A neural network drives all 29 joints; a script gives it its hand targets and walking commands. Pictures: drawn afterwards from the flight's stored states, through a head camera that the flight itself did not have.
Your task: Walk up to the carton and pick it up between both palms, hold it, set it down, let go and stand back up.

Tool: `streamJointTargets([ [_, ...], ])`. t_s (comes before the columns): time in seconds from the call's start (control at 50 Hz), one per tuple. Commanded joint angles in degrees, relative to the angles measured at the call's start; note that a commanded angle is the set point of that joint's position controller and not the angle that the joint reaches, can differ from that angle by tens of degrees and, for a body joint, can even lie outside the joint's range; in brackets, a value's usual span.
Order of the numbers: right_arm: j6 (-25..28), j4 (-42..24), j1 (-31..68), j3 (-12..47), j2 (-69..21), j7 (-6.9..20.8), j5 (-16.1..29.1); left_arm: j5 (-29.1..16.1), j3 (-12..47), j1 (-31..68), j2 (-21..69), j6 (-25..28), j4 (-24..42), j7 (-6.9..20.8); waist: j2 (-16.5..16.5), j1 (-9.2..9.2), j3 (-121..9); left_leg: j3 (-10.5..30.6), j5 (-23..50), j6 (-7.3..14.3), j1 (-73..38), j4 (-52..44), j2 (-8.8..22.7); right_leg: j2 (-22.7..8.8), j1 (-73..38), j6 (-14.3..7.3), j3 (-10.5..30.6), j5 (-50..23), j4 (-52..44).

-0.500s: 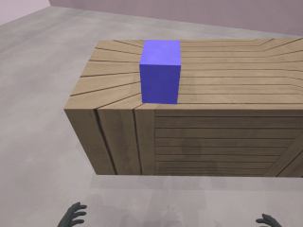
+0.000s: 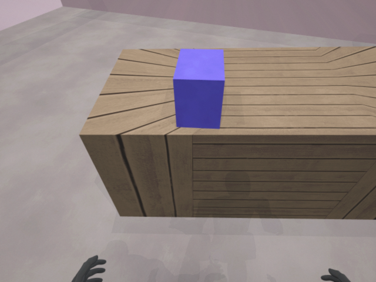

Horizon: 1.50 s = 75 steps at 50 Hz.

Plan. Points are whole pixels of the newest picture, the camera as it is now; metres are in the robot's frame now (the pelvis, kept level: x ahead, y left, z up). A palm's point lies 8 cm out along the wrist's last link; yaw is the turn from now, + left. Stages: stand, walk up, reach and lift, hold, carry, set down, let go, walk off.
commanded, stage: walk up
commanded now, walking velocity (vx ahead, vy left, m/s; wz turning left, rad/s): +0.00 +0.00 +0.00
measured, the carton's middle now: (199, 88) +0.78 -0.03 +0.00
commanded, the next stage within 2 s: none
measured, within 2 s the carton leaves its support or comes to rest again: neither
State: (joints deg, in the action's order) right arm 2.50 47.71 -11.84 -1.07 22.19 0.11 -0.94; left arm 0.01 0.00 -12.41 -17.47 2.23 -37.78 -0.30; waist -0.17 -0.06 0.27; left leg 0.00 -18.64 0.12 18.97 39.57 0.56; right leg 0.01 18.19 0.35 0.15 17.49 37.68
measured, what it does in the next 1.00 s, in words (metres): walks ahead: left foot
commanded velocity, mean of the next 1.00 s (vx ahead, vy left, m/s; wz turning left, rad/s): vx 0.00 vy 0.00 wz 0.00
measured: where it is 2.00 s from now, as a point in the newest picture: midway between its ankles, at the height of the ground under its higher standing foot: (200, 280)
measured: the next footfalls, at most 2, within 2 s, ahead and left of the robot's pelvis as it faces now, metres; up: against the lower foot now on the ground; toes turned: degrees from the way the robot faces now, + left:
left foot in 0.78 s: +0.29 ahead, +0.09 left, +0.00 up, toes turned -1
right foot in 1.18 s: +0.36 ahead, -0.15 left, +0.00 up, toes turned -2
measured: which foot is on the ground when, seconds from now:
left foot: down 0.00-0.32, up 0.34-0.76, down 0.78-1.00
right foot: down 0.00-0.78, up 0.80-1.00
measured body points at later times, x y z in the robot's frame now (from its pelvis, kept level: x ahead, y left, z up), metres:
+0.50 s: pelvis +0.06 -0.06 +0.02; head +0.06 -0.08 +0.47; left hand +0.11 +0.25 -0.06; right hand +0.18 -0.40 -0.08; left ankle +0.12 +0.08 -0.66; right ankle +0.06 -0.16 -0.72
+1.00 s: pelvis +0.20 -0.02 +0.01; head +0.18 +0.00 +0.46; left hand +0.29 +0.29 -0.09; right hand +0.29 -0.35 -0.06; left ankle +0.25 +0.09 -0.72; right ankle +0.23 -0.18 -0.65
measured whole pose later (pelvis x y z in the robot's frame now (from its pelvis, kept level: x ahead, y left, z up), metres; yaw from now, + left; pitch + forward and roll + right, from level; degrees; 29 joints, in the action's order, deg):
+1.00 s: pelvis +0.20 -0.02 +0.01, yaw -2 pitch -6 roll -2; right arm 4.4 42.2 -16.4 -3.9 24.5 2.6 -0.9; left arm 0.0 -2.6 -23.1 -23.1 3.7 -37.8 1.3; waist 0.0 -0.6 2.9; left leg -0.5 -15.1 1.3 13.4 34.1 2.7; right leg -1.6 25.6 -1.0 0.1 21.7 59.9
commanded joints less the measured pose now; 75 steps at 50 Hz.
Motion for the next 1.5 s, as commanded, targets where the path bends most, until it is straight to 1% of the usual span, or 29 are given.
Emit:
streamJointTargets([
  [0.0, 1.0, -2.0, 5.9, -1.5, 8.6, -0.1, -0.3, 0.4, -3.8, 2.2, -14.0, 0.6, -1.7, 0.3, -0.4, 1.14, -2.3, 8.1, 4.4, 4.1, -2.0, -14.1, 6.7, -4.5, -3.8, -4.5, 5.7, -2.0, -7.1],
  [0.04, 2.4, -3.7, -4.6, -5.8, 17.0, 1.7, -2.0, 1.8, -6.1, 0.3, -16.7, 1.8, 0.9, 2.2, -7.6, -2.44, -0.1, 21.0, -31.7, 9.6, -9.6, -20.5, 10.7, 0.5, 13.2, -5.0, 3.1, 18.5, 3.5],
  [0.06, 2.3, -4.0, -5.4, -6.9, 19.4, 1.8, -2.4, 1.5, -6.4, 0.8, -16.8, 1.7, 0.6, 2.6, -13.8, -3.61, 3.5, 27.1, -35.2, 12.7, -10.2, -26.6, 16.1, 1.4, 19.5, -2.3, -1.6, 13.5, 12.1],
  [0.08, 2.3, -5.3, -5.1, -7.5, 19.4, 1.8, -2.8, 2.3, -6.2, 0.7, -15.9, 1.7, 1.4, 2.6, -11.1, -3.04, 6.2, 29.9, -34.5, 15.1, -7.9, -28.3, 18.4, -0.5, 22.3, -2.2, 0.0, 11.9, 15.7],
  [0.18, 1.8, -6.5, -3.9, -7.5, 18.4, 1.9, -2.2, 0.7, -6.5, -2.7, -15.7, 2.6, 0.4, 3.6, -6.4, -1.55, 5.8, 20.0, -22.2, 13.7, -3.6, -21.7, 14.2, -1.4, 11.3, -2.7, -1.3, 12.4, 3.6],
  [0.24, 0.6, -9.8, 4.3, -6.2, 13.6, 2.4, -2.3, 1.0, -8.0, -17.2, -16.0, 3.3, -3.5, 2.5, -3.3, 6.65, 0.3, 4.0, -21.3, 7.4, 14.3, -2.7, 4.3, 2.5, -16.5, -2.9, -5.8, 0.5, -9.3],
  [0.26, 0.7, -10.5, 5.2, -4.6, 10.5, 2.4, -1.4, 1.9, -9.5, -22.7, -20.1, 3.8, -5.5, 1.8, 10.8, 9.40, -1.5, -2.2, -16.1, 4.1, 24.4, 13.3, -1.1, -3.0, -26.1, -5.0, 7.2, 6.2, -12.1],
  [0.28, 0.8, -12.8, 4.5, -3.6, 7.7, 2.3, -0.4, 2.7, -9.8, -23.5, -23.2, 4.1, -2.9, 1.3, 16.6, 8.43, -2.8, 0.3, -17.0, 1.8, 32.1, 24.3, -5.0, -17.3, -27.7, -10.9, 34.8, 17.8, -22.8],
  [0.3, 0.2, -11.5, 3.7, -4.8, 12.6, 1.7, -0.6, 2.7, -10.6, -18.3, -25.1, 4.1, -1.9, 0.9, 8.4, 6.67, 0.5, 7.8, -15.4, 1.8, 32.4, 26.7, -2.1, -20.8, -23.4, -12.9, 42.3, 26.9, -25.9],
  [0.32, 0.1, -9.5, -0.4, -5.3, 14.1, 1.9, -0.7, 2.1, -10.5, -13.0, -25.1, 4.2, 0.8, 0.5, 4.2, 3.25, 1.1, 5.9, -10.5, 1.9, 30.1, 26.6, 0.2, -20.7, -19.8, -12.8, 40.3, 30.3, -25.5],
  [0.4, 0.8, -7.5, -4.5, -6.1, 14.0, 2.7, -0.2, 1.0, -8.5, -10.9, -21.5, 4.9, 0.6, 0.7, 6.4, 0.58, 3.3, 4.0, -1.3, 1.3, 20.6, 19.3, 3.7, -15.6, -11.1, -12.5, 23.6, 5.8, -23.1],
  [0.58, 1.0, -10.7, 6.2, -4.6, 9.7, 3.8, -0.9, 0.0, -8.0, -18.6, -20.7, 4.6, 0.9, 0.5, 7.3, 4.59, 4.6, -2.4, 7.6, 1.3, 14.8, 2.8, 3.2, -10.8, -12.7, -10.0, 8.1, -23.5, -17.0],
  [0.7, 2.8, -8.0, -8.3, -5.9, 11.7, 2.1, -0.7, -1.2, -6.0, -13.6, -16.9, 3.2, 1.5, 0.5, 2.0, -1.53, -8.0, -3.2, 14.6, 4.6, -14.6, -17.2, 0.5, -7.5, -9.1, -6.6, 2.9, -26.2, 5.8],
  [0.72, 3.1, -6.7, -13.1, -7.5, 13.7, 1.8, -1.7, -1.0, -4.9, -16.1, -14.6, 3.6, 2.5, 0.5, -1.8, -3.12, -10.6, 0.1, 13.1, 6.1, -24.7, -14.8, 2.6, -5.8, 0.7, -5.4, 1.9, -19.6, 11.8],
  [0.76, 3.2, -9.0, -14.0, -7.9, 18.5, 0.9, -0.9, -0.4, -4.0, -15.9, -11.7, 3.4, 3.8, 0.8, -15.0, -3.26, -9.3, 28.6, -0.2, 11.3, -29.2, -17.5, 19.3, 2.0, 20.0, -2.3, -0.4, 13.6, 25.4],
  [0.78, 2.8, -8.1, -12.7, -7.9, 19.3, 1.5, -0.1, -0.1, -5.4, -15.0, -18.6, 2.4, 2.9, 0.2, -8.5, -3.50, -4.0, 32.7, 3.5, 16.9, -26.7, -19.3, 22.8, -0.6, 22.5, -1.7, 1.2, 13.4, 29.8],
  [0.8, 2.4, -9.7, -10.5, -7.7, 17.4, 1.4, 0.6, 0.4, -5.7, -12.3, -19.6, 2.2, 2.0, 0.0, -8.6, -3.32, -1.5, 28.1, 7.3, 18.8, -21.1, -20.5, 22.9, -2.7, 20.4, -1.7, 1.4, 12.4, 31.2],
  [0.88, 2.5, -9.4, -9.8, -6.5, 15.6, 0.7, 1.1, 0.4, -6.6, -10.2, -15.7, 2.0, 1.8, 1.9, -6.2, -1.38, 7.4, 10.2, 16.1, 13.1, -3.6, -21.2, 11.1, -4.0, 13.2, -0.6, -0.6, 4.9, 22.8],
  [0.96, 1.9, -11.5, -7.2, -7.2, 16.1, 1.9, 0.8, 0.0, -7.2, -11.3, -15.2, 1.4, 1.3, 2.6, -13.5, -0.95, 9.6, 6.7, -9.0, 12.5, 7.1, -26.4, 7.9, -3.0, 6.6, 0.4, -4.7, 0.4, 15.2],
  [0.98, 1.6, -11.8, -5.6, -7.3, 16.3, 2.1, 0.3, 0.4, -7.0, -12.0, -16.2, 1.3, 1.1, 2.7, -17.0, -0.95, 10.8, 8.0, -13.4, 12.8, 4.6, -24.7, 7.8, -3.0, 9.2, 0.4, -4.6, -0.5, 11.2],
  [1.06, 0.9, -12.0, -1.7, -6.5, 16.1, 1.5, 0.4, 1.2, -7.4, -15.4, -15.4, 1.5, -2.3, 2.3, -10.5, 3.20, 6.9, 7.4, -13.0, 11.3, 9.4, -17.0, 10.1, -2.7, -4.1, -0.5, -4.5, -5.5, 2.5],
  [1.12, 0.0, -11.5, -6.5, -4.8, 10.8, 0.8, 1.0, 2.3, -8.2, -21.3, -18.6, 2.7, -3.4, 0.2, 8.1, 4.78, -2.9, 1.8, -5.6, 5.5, 10.9, 8.2, 3.9, -3.2, -16.5, -1.4, 4.0, -2.0, -9.7],
  [1.14, 0.0, -11.3, -7.1, -3.2, 6.6, 0.3, 1.2, 3.0, -7.9, -20.2, -20.5, 2.9, -2.8, -0.1, 20.0, 3.54, -0.8, 0.5, -13.0, 2.1, 16.9, 19.4, -2.7, -12.7, -14.8, -3.2, 22.8, 2.1, -19.0],
  [1.16, -0.9, -9.4, -7.5, -3.7, 10.3, 0.0, 1.3, 2.2, -8.2, -15.4, -22.0, 2.7, -0.3, -0.3, 12.7, 3.15, 1.9, 3.9, -13.5, 0.7, 17.3, 20.8, -4.7, -18.1, -6.3, -4.0, 33.6, 17.8, -25.9],
  [1.22, -1.5, -6.7, -9.0, -5.9, 15.9, -0.1, 0.4, 1.9, -8.1, -9.1, -21.6, 1.9, 1.0, -0.1, 8.6, 1.58, 5.7, 3.7, -8.8, 1.4, 15.5, 22.3, -0.2, -16.9, -0.3, -6.5, 33.1, 30.5, -29.3],
  [1.3, -1.1, -6.1, -8.0, -4.4, 11.0, 0.6, 0.2, 1.0, -6.6, -11.7, -16.7, 3.0, 0.1, -0.5, 7.3, 1.45, -2.6, 2.5, -4.5, 0.2, 12.5, 12.1, 0.8, -12.2, -11.5, -7.2, 19.1, -1.0, -20.8],
  [1.38, -2.2, -6.1, -8.1, -4.7, 10.6, 0.5, 0.7, 0.4, -7.4, -12.0, -18.2, 2.5, 0.1, -1.1, 6.9, 1.86, 0.2, 3.5, 3.2, -0.5, 13.2, 10.7, 0.8, -12.0, -11.8, -1.5, 14.8, 4.9, -22.6],
  [1.42, -1.9, -6.7, -4.9, -4.0, 10.9, 0.4, -0.3, 1.3, -6.7, -12.3, -18.8, 2.2, 0.4, -0.6, 6.0, 3.25, 0.4, 1.6, -2.2, 0.0, 12.3, 7.7, 0.0, -13.6, -10.5, -7.2, 17.5, 11.5, -24.3],
  [1.48, -1.6, -6.3, -5.1, -4.3, 11.0, 0.6, -0.3, 1.0, -7.7, -13.5, -21.1, 1.8, -0.5, -0.5, 7.7, 2.73, -1.5, 2.1, -5.9, 0.6, 10.7, 5.3, 0.8, -15.7, -11.3, -8.5, 21.2, 11.3, -22.5],
])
